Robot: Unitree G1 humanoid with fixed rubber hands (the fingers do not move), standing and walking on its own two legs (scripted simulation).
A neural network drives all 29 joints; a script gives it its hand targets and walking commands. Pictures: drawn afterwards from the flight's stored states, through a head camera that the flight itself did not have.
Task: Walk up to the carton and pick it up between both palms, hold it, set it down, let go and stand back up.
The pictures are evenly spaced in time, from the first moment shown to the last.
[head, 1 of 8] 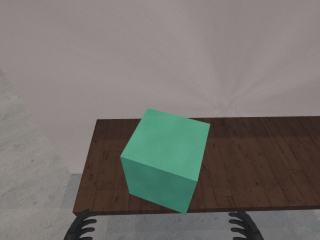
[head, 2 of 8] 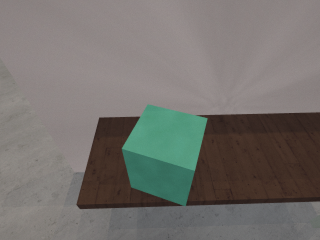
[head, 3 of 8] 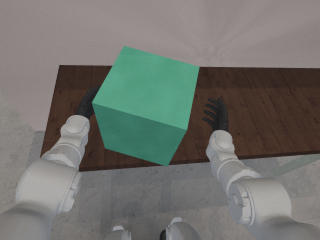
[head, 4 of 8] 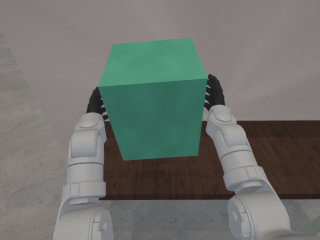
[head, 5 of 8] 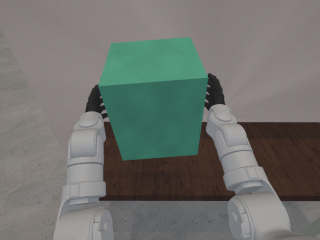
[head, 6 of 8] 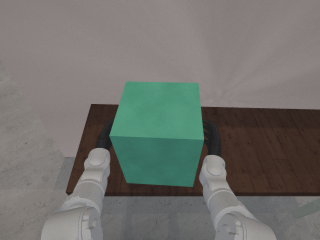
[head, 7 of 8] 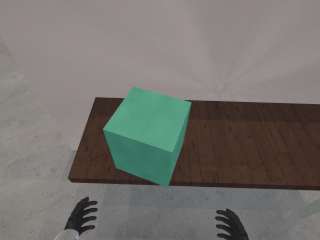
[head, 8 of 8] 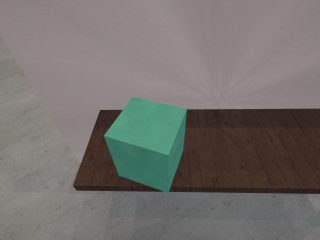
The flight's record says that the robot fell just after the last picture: no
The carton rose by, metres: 0.29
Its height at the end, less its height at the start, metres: +0.00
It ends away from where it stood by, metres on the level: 0.02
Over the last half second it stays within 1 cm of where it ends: yes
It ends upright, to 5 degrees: yes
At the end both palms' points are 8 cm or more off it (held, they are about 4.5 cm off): yes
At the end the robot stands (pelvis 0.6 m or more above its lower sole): yes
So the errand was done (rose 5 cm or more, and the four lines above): yes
